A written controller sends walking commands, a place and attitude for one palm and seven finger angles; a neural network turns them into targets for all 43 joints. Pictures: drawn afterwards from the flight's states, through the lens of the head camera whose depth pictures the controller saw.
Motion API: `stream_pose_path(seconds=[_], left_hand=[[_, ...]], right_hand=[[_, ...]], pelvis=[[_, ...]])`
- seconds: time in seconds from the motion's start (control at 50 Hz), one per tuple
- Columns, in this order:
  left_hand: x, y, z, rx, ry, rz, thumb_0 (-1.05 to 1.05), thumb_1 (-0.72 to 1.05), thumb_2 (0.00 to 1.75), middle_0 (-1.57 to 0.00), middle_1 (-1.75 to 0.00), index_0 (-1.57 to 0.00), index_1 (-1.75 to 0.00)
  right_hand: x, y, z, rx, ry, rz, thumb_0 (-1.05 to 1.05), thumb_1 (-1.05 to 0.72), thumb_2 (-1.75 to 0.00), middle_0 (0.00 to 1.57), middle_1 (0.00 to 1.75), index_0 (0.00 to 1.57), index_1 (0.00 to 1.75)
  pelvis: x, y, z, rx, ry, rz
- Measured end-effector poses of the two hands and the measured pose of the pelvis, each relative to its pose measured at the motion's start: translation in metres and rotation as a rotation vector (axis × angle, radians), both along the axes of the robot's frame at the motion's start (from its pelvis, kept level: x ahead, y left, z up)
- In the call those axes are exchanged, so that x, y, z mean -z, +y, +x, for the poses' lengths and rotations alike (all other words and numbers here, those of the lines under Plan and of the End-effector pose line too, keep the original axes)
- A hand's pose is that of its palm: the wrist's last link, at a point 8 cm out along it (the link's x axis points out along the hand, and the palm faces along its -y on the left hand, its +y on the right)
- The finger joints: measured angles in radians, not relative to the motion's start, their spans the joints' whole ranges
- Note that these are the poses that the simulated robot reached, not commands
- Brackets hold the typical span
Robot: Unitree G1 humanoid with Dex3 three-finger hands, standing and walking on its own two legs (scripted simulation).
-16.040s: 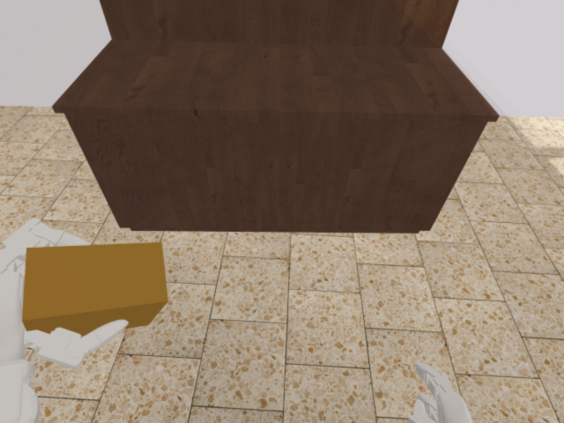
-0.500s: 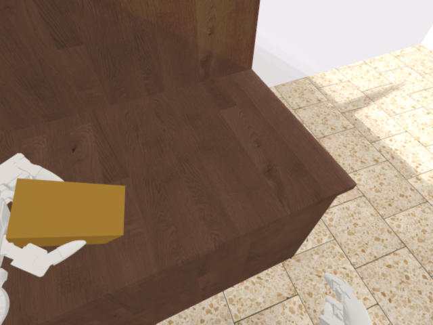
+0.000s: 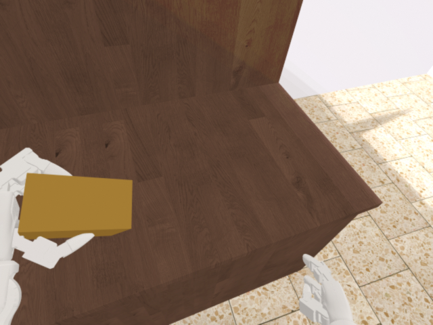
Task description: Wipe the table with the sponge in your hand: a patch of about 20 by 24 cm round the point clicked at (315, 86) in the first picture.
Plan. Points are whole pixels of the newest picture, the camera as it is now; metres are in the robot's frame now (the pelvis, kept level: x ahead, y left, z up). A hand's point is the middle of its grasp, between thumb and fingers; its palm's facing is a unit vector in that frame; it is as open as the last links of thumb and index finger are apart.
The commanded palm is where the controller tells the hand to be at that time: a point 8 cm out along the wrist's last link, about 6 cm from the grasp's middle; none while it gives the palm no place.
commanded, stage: come to a stop and stand still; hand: left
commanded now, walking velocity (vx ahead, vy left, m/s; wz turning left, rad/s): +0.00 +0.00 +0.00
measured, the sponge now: (92, 210) +0.23 +0.21 +0.13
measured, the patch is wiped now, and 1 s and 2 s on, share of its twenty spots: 0.00 0.00 0.00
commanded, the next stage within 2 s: look again from close up in 0.14 s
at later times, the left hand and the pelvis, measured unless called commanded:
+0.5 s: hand (67, 208) +0.22 +0.23 +0.15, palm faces +0.33 -0.85 -0.41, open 10.4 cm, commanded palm +0.16 +0.27 +0.17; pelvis +0.00 -0.01 +0.00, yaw +0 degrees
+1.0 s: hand (36, 164) +0.24 +0.26 +0.21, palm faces +0.50 -0.74 -0.45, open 10.4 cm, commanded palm +0.15 +0.25 +0.17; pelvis +0.00 -0.03 +0.00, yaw +1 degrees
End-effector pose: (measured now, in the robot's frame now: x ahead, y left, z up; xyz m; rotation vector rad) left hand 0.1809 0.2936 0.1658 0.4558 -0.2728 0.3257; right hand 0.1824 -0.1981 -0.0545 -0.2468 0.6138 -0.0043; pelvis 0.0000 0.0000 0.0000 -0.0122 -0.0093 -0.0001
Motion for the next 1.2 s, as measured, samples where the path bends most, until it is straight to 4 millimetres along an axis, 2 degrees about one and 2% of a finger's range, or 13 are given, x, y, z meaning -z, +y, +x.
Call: stream_pose_path(seconds=[0.16,0.36,0.6,0.86,0.92,0.96,1.0,1.06,1.14,1.2], left_hand=[[-0.005,0.003,0.0,0.005,-0.027,0.015,-0.02,-0.53,1.03,-0.67,-1.33,-0.72,-1.33],[-0.004,-0.008,0.005,0.023,0.006,0.023,-0.02,-0.53,1.03,-0.67,-1.33,-0.72,-1.33],[-0.005,-0.023,0.0,0.015,0.024,0.017,-0.02,-0.53,1.03,-0.67,-1.33,-0.72,-1.33],[-0.001,-0.032,-0.003,-0.004,0.043,-0.013,-0.02,-0.53,1.03,-0.67,-1.33,-0.72,-1.33],[-0.032,-0.02,0.01,0.013,-0.07,0.165,-0.02,-0.53,1.03,-0.68,-1.33,-0.72,-1.33],[-0.052,-0.005,0.016,-0.032,-0.158,0.204,-0.02,-0.53,1.03,-0.68,-1.33,-0.72,-1.33],[-0.061,0.002,0.019,-0.058,-0.206,0.191,-0.02,-0.53,1.03,-0.68,-1.33,-0.72,-1.33],[-0.05,-0.007,0.019,-0.03,-0.178,0.131,-0.02,-0.53,1.03,-0.67,-1.33,-0.72,-1.33],[-0.011,-0.024,0.018,0.027,-0.024,0.04,-0.01,-0.53,1.03,-0.67,-1.33,-0.72,-1.33],[0.01,-0.022,0.016,0.023,0.069,0.013,-0.01,-0.53,1.03,-0.68,-1.33,-0.72,-1.33]], right_hand=[[0.007,0.001,-0.01,0.001,0.054,-0.014,0.01,-0.9,-0.9,0.2,0.3,0.21,0.3],[0.012,-0.02,-0.019,0.052,0.079,-0.022,0.01,-0.9,-0.9,0.2,0.3,0.21,0.3],[0.009,-0.045,-0.018,0.087,0.053,-0.036,0.01,-0.9,-0.9,0.2,0.3,0.21,0.3],[0.008,-0.052,-0.017,0.088,0.045,-0.03,0.01,-0.9,-0.9,0.2,0.3,0.21,0.3],[0.013,-0.046,-0.019,0.041,0.054,-0.043,0.01,-0.9,-0.9,0.2,0.3,0.21,0.3],[0.017,-0.044,-0.019,-0.004,0.082,-0.045,0.01,-0.9,-0.9,0.2,0.3,0.21,0.3],[0.018,-0.045,-0.02,-0.015,0.094,-0.033,0.01,-0.9,-0.9,0.2,0.3,0.21,0.3],[0.017,-0.049,-0.02,0.005,0.089,-0.015,0.01,-0.9,-0.9,0.2,0.3,0.21,0.3],[0.02,-0.056,-0.02,0.04,0.114,-0.03,0.01,-0.9,-0.9,0.2,0.3,0.21,0.3],[0.022,-0.058,-0.018,0.052,0.145,-0.055,0.01,-0.9,-0.9,0.2,0.3,0.21,0.3]], pelvis=[[0.0,0.004,0.002,-0.008,-0.004,-0.001],[0.0,-0.003,0.003,-0.005,0.001,-0.003],[-0.001,-0.016,0.002,-0.001,0.007,-0.002],[-0.002,-0.023,0.001,-0.003,0.014,-0.005],[0.003,-0.028,-0.003,-0.046,0.019,-0.002],[0.005,-0.031,-0.004,-0.041,0.027,0.003],[0.005,-0.031,-0.001,-0.022,0.041,0.003],[0.004,-0.027,0.006,-0.008,0.054,0.002],[0.003,-0.021,0.014,-0.014,0.053,0.009],[0.003,-0.02,0.016,-0.028,0.049,0.011]])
